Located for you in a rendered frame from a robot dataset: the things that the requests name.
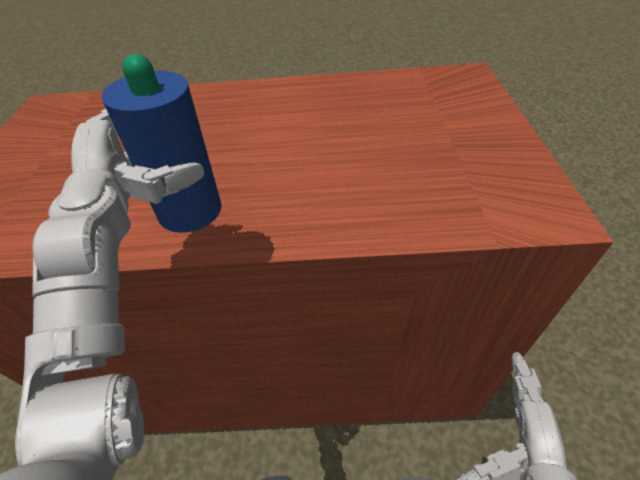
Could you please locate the left robot hand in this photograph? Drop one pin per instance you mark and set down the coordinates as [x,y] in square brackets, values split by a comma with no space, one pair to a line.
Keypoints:
[96,145]

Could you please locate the bottle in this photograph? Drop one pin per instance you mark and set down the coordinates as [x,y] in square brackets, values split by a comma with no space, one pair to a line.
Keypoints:
[155,118]

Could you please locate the left robot arm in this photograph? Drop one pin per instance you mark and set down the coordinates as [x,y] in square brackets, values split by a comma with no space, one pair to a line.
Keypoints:
[81,429]

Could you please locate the right robot hand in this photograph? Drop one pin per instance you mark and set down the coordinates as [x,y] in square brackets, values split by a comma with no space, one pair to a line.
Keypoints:
[540,438]

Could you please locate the right robot arm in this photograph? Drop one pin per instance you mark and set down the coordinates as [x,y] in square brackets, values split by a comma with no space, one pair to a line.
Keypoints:
[548,472]

